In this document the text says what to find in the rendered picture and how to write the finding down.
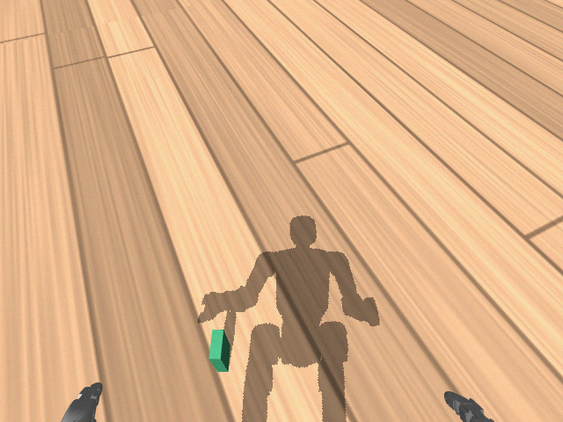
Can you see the carton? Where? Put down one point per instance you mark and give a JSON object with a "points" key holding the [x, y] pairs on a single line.
{"points": [[219, 353]]}

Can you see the left robot hand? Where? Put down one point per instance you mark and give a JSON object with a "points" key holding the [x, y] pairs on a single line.
{"points": [[83, 409]]}

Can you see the right robot hand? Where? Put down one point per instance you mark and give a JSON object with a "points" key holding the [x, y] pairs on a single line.
{"points": [[468, 410]]}

